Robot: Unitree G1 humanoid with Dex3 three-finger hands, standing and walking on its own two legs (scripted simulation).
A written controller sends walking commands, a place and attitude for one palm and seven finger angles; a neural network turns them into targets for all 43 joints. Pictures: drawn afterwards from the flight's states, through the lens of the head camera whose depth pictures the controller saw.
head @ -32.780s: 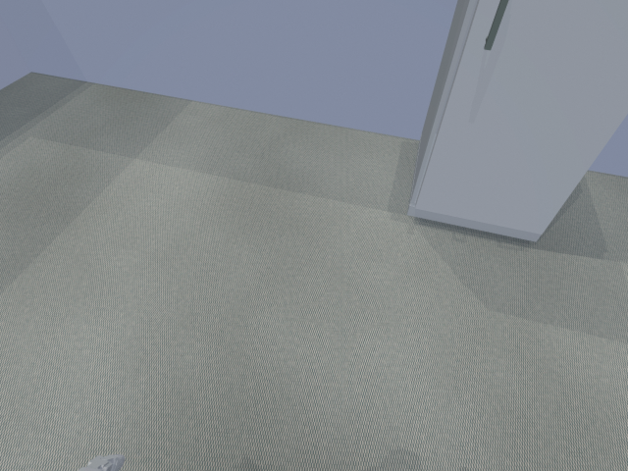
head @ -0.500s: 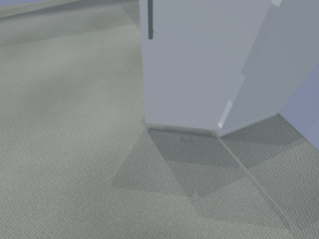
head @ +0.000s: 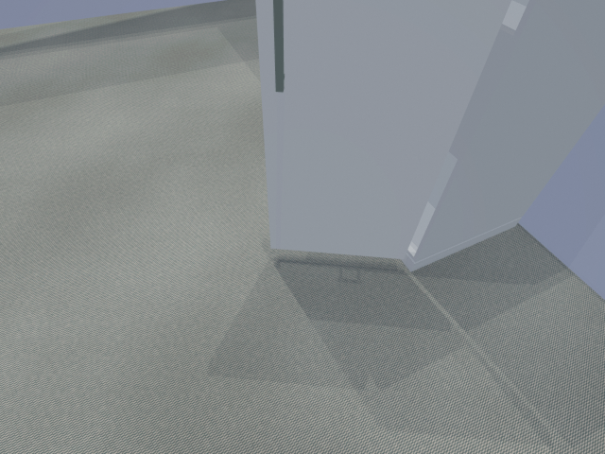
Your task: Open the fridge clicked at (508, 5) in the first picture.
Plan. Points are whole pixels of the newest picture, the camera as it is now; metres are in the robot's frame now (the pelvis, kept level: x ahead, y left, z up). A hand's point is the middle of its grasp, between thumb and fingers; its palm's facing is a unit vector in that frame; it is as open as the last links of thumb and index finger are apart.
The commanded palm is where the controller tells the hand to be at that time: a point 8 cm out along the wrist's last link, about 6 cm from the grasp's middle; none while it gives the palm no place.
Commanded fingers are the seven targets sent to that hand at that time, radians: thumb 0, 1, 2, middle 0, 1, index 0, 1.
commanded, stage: look to check the result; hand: left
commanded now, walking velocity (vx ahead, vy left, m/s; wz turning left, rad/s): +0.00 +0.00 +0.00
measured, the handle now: (280, 25) +0.89 +0.09 +0.16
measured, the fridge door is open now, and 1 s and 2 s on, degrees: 60 60 60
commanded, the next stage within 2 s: stand and wait in 0.54 s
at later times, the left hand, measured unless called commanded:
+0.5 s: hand out of the picture +0.02 +0.17 -0.18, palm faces -0.03 -0.98 -0.19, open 7.4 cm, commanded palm none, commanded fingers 0.00 0.90 0.90 -0.20 -0.30 -0.20 -0.30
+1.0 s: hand out of the picture +0.04 +0.19 -0.17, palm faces -0.04 -0.97 -0.24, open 7.4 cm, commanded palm none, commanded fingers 0.00 0.90 0.90 -0.20 -0.30 -0.20 -0.30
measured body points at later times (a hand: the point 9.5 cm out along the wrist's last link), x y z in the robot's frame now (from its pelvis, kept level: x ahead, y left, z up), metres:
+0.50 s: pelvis +0.01 +0.00 +0.00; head +0.03 +0.00 +0.45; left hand +0.02 +0.22 -0.16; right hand +0.01 -0.23 -0.16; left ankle -0.02 +0.08 -0.75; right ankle -0.01 -0.14 -0.75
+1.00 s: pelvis +0.00 -0.01 +0.00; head +0.02 -0.01 +0.45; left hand +0.05 +0.24 -0.15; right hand +0.02 -0.26 -0.15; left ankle -0.02 +0.08 -0.75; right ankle -0.01 -0.14 -0.75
